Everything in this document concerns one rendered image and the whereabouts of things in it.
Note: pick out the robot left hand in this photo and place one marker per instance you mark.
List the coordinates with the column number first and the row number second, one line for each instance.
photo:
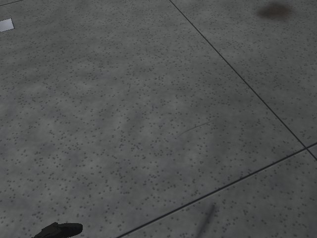
column 63, row 230

